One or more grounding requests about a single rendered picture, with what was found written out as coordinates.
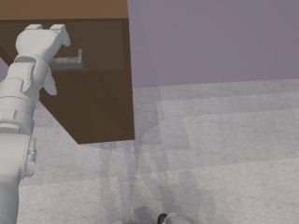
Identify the cabinet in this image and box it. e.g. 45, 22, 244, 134
0, 0, 135, 145

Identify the left robot hand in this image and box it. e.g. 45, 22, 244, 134
15, 24, 71, 95

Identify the robot left upper arm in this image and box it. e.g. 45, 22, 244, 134
0, 133, 37, 224

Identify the drawer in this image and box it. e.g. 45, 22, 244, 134
0, 21, 124, 73

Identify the robot right shin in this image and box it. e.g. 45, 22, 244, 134
164, 213, 177, 220

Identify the left robot forearm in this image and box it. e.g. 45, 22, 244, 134
0, 53, 49, 137

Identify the robot right foot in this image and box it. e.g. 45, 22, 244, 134
157, 214, 167, 224

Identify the handle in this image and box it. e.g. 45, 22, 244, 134
48, 49, 84, 70

